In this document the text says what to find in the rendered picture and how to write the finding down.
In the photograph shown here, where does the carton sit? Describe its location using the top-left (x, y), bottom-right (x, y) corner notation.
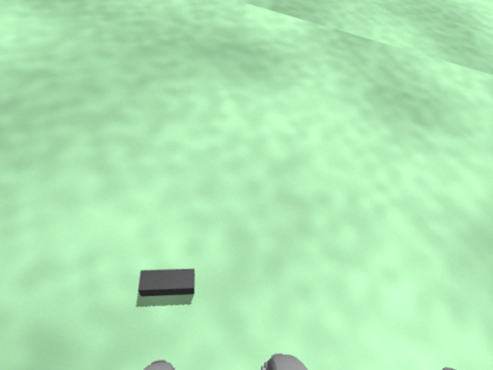
top-left (138, 269), bottom-right (195, 297)

